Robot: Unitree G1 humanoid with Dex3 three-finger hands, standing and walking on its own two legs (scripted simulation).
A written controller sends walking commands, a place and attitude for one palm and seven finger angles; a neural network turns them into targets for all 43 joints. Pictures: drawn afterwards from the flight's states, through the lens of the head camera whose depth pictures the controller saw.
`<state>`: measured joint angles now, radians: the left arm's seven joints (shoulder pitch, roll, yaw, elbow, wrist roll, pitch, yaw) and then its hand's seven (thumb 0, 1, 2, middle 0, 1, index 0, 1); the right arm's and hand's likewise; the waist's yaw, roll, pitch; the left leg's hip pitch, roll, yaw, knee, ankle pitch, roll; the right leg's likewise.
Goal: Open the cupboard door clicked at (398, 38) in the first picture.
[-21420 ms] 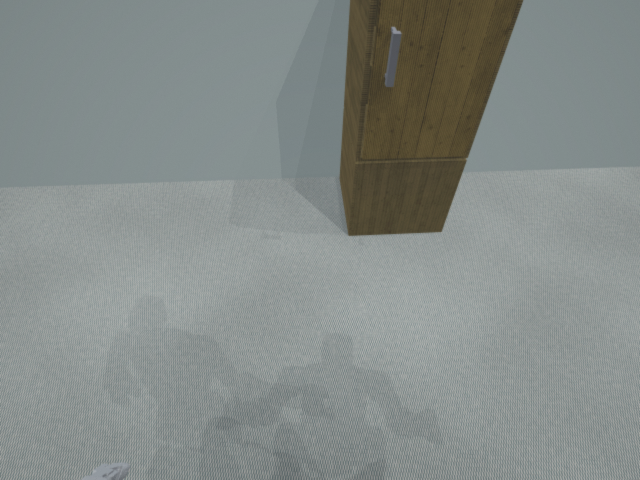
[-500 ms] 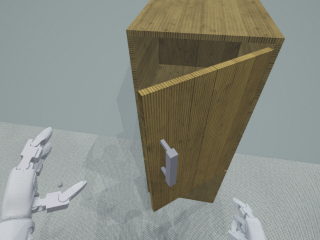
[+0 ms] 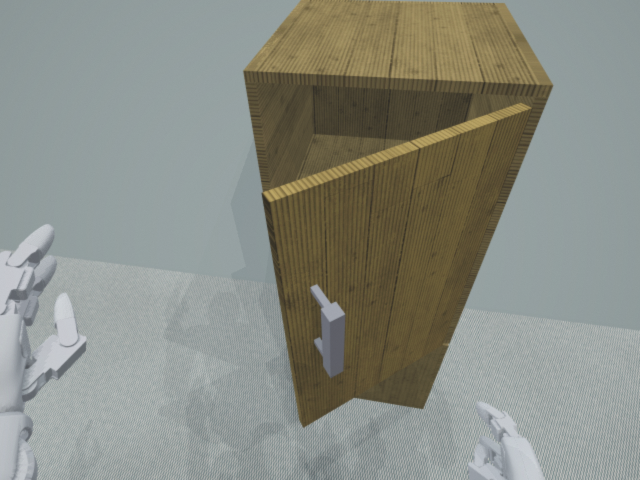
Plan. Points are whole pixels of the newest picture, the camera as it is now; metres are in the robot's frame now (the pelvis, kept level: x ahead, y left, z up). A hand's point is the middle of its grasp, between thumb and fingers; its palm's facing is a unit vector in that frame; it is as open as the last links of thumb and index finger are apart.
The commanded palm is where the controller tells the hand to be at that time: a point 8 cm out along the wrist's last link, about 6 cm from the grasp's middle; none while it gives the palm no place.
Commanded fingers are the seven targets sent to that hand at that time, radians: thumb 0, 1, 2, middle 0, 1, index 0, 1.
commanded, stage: draw the hand back to the body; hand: left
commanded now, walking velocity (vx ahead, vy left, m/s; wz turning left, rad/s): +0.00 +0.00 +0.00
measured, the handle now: (325, 331) +0.31 +0.04 +0.02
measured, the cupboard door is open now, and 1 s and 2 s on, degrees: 40 40 40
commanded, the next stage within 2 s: step back with the hand held close in 0.14 s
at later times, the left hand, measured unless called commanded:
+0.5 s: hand (76, 363) +0.17 +0.26 +0.15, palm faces +0.40 -0.78 -0.48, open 7.4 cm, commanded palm +0.11 +0.30 +0.17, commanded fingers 0.00 0.90 0.90 -0.20 -0.30 -0.20 -0.30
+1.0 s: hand (9, 432) +0.10 +0.27 +0.16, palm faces +0.45 -0.76 -0.47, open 7.4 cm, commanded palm +0.04 +0.31 +0.17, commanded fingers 0.00 0.90 0.90 -0.20 -0.30 -0.20 -0.30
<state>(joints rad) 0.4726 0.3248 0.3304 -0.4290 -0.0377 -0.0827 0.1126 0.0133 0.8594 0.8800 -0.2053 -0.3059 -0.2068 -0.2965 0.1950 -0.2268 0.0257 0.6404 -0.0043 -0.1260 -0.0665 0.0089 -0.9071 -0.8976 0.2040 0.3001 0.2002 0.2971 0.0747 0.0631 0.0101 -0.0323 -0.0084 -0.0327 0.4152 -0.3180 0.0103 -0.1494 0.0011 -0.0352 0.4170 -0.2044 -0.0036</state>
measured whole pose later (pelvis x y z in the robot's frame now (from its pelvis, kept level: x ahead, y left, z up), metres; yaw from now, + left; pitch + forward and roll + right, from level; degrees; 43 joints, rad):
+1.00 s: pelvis -0.10 +0.01 -0.02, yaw +0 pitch +0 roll -1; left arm 0.52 0.39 0.43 -0.53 0.01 -0.23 0.16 0.02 0.89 0.90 -0.21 -0.31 -0.21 -0.30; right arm 0.23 -0.21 0.01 0.57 0.00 -0.07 -0.07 0.01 -0.91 -0.90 0.21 0.30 0.20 0.30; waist 0.00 -0.03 0.03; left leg -0.38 -0.03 -0.01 0.67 -0.29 0.03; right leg -0.44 -0.02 -0.02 0.56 -0.13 0.01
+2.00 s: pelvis -0.26 -0.02 -0.01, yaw -1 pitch +1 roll +1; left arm 0.60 0.47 0.45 -0.52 -0.04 -0.18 0.15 0.01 0.89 0.90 -0.21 -0.31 -0.21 -0.30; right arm 0.20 -0.23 0.01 0.60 0.00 -0.13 -0.08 0.01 -0.91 -0.90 0.20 0.30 0.20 0.30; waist -0.03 -0.07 0.00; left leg -0.33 -0.03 0.05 0.44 -0.13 0.04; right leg -0.24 0.01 0.01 0.55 -0.37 0.00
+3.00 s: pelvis -0.31 -0.02 +0.00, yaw +5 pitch -1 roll +0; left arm 0.27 0.20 0.03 1.03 0.01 0.03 0.02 -0.02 1.02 0.89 -0.21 -0.30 -0.21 -0.30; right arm 0.23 -0.17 0.01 1.03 -0.02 0.03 -0.02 0.00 -0.93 -0.90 0.20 0.30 0.20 0.30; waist 0.01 -0.02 0.07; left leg -0.25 0.01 -0.01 0.49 -0.23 -0.01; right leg -0.21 0.01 -0.10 0.47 -0.25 -0.04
